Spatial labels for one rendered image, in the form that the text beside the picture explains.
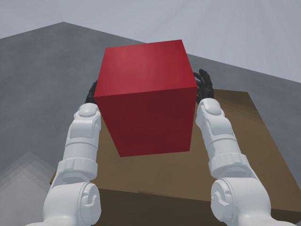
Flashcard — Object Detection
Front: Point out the left robot upper arm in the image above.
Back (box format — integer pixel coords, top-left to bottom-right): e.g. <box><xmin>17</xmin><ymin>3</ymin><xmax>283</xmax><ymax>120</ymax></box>
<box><xmin>25</xmin><ymin>182</ymin><xmax>101</xmax><ymax>226</ymax></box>

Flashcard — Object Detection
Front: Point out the left robot forearm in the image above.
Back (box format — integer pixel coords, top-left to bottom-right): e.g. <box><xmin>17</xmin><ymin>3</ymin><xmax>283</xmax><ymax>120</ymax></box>
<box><xmin>43</xmin><ymin>103</ymin><xmax>101</xmax><ymax>219</ymax></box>

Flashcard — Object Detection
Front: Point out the pedestal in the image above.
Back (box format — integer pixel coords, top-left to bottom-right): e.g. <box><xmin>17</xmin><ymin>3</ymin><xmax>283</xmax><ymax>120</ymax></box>
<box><xmin>49</xmin><ymin>88</ymin><xmax>301</xmax><ymax>226</ymax></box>

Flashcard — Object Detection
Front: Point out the robot left hand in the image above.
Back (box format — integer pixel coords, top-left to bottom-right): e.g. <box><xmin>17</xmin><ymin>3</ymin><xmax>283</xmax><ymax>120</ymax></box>
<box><xmin>85</xmin><ymin>80</ymin><xmax>98</xmax><ymax>105</ymax></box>

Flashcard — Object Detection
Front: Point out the carton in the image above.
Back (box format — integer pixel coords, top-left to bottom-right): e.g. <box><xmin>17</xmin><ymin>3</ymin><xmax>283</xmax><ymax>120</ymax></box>
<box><xmin>94</xmin><ymin>40</ymin><xmax>198</xmax><ymax>157</ymax></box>

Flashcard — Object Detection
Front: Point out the robot right hand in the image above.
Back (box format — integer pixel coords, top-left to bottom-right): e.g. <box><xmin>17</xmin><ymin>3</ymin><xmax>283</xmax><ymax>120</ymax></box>
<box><xmin>193</xmin><ymin>69</ymin><xmax>214</xmax><ymax>105</ymax></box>

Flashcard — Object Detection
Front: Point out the right robot upper arm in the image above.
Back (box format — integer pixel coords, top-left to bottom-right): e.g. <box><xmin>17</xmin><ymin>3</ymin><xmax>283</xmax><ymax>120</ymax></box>
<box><xmin>211</xmin><ymin>178</ymin><xmax>297</xmax><ymax>226</ymax></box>

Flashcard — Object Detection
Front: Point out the right robot forearm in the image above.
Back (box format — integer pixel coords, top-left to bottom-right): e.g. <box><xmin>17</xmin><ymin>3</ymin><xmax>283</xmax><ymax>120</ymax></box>
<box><xmin>195</xmin><ymin>98</ymin><xmax>271</xmax><ymax>206</ymax></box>

